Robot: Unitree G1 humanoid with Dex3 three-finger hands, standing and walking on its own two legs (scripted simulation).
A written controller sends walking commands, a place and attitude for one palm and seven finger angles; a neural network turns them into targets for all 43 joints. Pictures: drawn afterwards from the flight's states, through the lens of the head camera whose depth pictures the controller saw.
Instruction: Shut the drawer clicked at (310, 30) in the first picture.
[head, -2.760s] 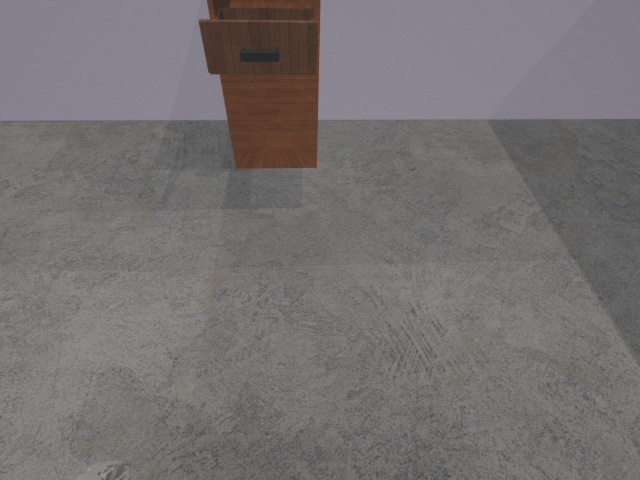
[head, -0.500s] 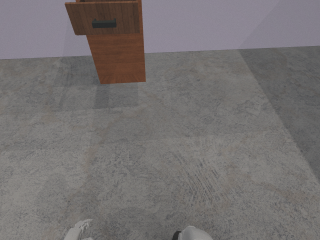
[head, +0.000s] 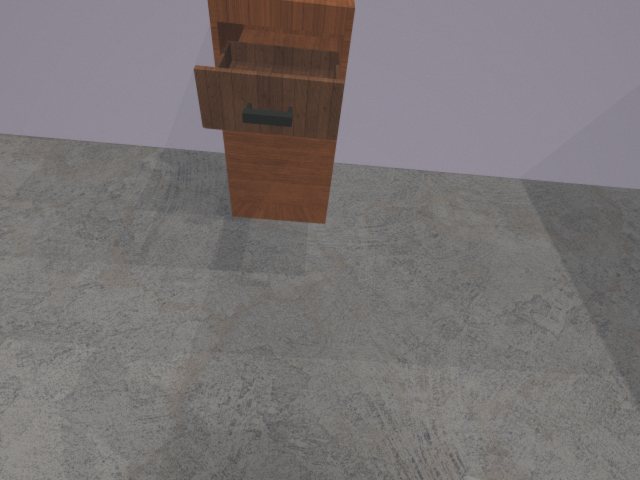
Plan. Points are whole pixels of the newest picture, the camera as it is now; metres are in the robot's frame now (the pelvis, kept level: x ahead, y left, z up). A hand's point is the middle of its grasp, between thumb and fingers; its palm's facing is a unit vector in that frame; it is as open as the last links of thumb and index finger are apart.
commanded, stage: walk to a spot facing it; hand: left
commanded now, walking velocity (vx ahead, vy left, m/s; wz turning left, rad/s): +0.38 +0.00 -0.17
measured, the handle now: (268, 112) +0.93 +0.21 -0.04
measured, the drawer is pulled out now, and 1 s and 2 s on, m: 0.30 0.30 0.30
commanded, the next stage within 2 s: turn to face it in 0.56 s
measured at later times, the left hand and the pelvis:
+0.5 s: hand (261, 360) +0.33 +0.12 -0.16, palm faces -0.08 -0.97 -0.24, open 7.4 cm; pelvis +0.21 -0.06 -0.01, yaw -4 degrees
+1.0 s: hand (254, 388) +0.29 +0.12 -0.19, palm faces +0.14 -0.98 -0.13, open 7.4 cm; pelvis +0.36 -0.03 +0.00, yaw +4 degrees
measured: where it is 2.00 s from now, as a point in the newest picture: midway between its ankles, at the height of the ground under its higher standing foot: (327, 364)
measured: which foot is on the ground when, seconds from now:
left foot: down 0.00-0.42, up 0.44-0.90, down 0.92-1.00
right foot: up 0.00-0.40, down 0.42-0.94, up 0.96-1.00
